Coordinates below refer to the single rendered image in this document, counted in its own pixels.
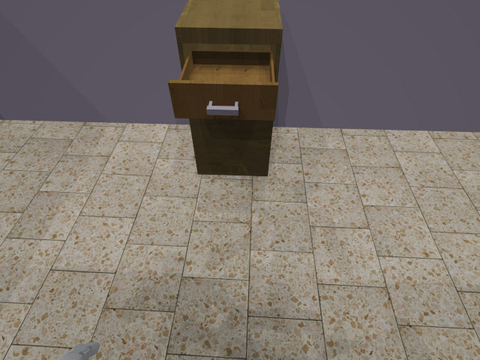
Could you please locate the cabinet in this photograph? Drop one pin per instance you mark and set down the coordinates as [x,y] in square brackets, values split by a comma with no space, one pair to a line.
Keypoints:
[223,146]

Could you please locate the left robot hand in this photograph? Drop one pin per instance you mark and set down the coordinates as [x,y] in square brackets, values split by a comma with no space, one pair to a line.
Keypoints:
[82,351]

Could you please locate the handle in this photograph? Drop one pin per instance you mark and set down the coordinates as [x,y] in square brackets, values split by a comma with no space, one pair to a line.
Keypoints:
[222,110]

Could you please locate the drawer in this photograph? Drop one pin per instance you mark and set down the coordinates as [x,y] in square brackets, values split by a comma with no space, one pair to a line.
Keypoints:
[225,77]

